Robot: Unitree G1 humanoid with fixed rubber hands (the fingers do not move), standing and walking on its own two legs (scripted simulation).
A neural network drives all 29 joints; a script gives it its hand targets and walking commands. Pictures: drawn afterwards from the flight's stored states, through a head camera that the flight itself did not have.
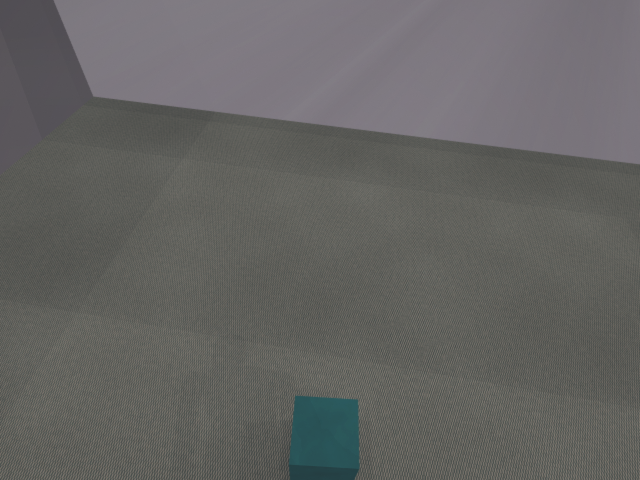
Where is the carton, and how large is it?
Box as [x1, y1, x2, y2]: [289, 396, 358, 479]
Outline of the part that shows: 295,396 289,458 290,479 353,479 358,470 357,400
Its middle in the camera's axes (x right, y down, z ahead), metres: +0.01 +0.55 +1.07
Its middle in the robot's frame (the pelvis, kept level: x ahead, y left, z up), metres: +0.37 -0.04 -0.68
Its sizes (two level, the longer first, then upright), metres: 0.172 0.167 0.193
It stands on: the floor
